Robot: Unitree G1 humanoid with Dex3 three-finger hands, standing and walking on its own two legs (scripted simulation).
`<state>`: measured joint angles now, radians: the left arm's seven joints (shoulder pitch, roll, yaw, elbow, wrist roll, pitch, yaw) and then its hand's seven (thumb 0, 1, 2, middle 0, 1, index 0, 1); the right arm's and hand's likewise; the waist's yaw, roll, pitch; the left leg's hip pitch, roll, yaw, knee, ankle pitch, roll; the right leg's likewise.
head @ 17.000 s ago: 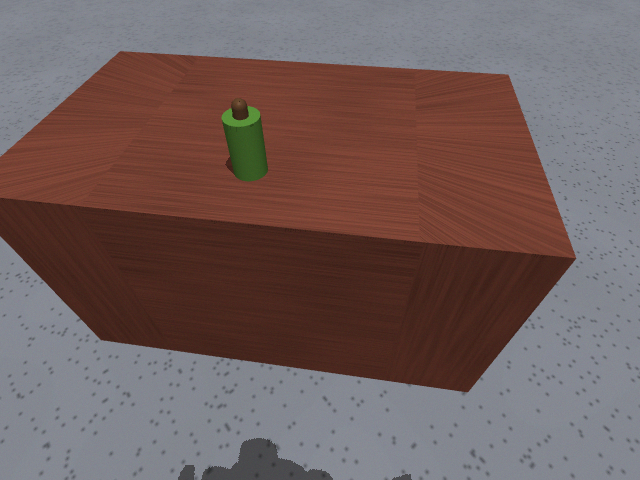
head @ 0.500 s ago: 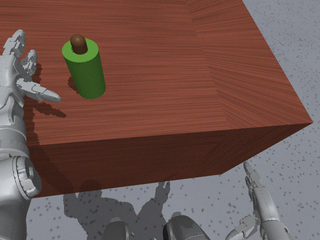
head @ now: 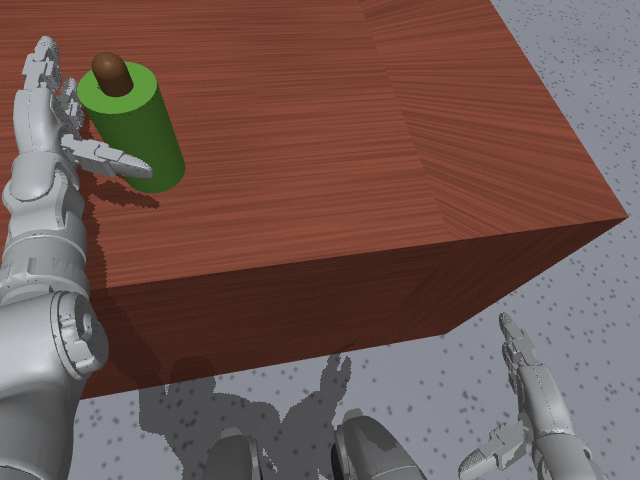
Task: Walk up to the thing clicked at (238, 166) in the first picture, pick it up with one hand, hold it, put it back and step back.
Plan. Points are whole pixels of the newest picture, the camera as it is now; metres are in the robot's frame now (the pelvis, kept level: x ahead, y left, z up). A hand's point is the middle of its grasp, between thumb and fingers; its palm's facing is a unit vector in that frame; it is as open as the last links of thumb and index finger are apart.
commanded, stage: close in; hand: left
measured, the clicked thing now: (134, 122) +0.53 +0.16 +0.10
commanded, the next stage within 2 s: close in 0.02 s
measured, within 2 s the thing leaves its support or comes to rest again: leaves its support in 1.72 s
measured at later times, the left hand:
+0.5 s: hand (124, 109) +0.55 +0.17 +0.10, palm faces +0.07 -1.00 +0.00, open 16.2 cm
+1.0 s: hand (118, 111) +0.54 +0.17 +0.11, palm faces +0.07 -1.00 +0.00, open 11.0 cm
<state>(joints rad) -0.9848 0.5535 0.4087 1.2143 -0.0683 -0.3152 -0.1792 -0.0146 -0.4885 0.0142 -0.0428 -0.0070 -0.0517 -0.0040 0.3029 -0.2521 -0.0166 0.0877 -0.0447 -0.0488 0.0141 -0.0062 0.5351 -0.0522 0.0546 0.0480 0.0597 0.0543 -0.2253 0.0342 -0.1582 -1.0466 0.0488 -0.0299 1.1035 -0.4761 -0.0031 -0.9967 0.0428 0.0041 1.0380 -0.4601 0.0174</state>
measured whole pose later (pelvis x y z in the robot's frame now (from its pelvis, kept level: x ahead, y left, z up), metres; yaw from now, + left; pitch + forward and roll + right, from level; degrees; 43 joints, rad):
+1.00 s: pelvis +0.00 +0.00 +0.01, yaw +0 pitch +22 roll -3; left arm -1.01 0.51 0.37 1.21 -0.04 -0.32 -0.10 -0.01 -0.37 0.49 -0.87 -0.71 -0.86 -0.69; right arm 0.31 -0.24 -0.02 0.08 -0.05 -0.01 0.03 0.00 0.50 -0.05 0.05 0.05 0.06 0.05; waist -0.24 0.02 -0.14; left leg -1.01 0.04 -0.03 1.08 -0.47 0.00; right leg -0.95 0.04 0.00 1.01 -0.45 0.02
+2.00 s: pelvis +0.02 +0.00 +0.03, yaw +0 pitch +19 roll -2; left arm -0.87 0.43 0.30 1.01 -0.09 -0.18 -0.06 0.00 -0.61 1.01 -0.73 -1.15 -0.70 -1.12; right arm 0.29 -0.25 -0.02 0.13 -0.01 0.00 -0.01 -0.01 0.52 -0.06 0.05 0.05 0.06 0.05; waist -0.19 0.03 -0.12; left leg -0.82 0.04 -0.01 0.93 -0.44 0.00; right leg -0.77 0.03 0.02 0.87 -0.43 0.02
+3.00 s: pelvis +0.01 +0.00 +0.05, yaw +1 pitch +9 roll -1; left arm -0.64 0.29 0.19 0.64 -0.14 0.01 -0.01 0.00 -0.61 1.02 -0.72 -1.15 -0.69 -1.13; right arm 0.33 -0.23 -0.08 0.32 0.03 -0.05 -0.06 -0.01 0.53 -0.06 0.05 0.05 0.06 0.05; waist -0.07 0.06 -0.14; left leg -0.58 0.02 0.00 0.81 -0.39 0.00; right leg -0.55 0.01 0.03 0.77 -0.39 0.02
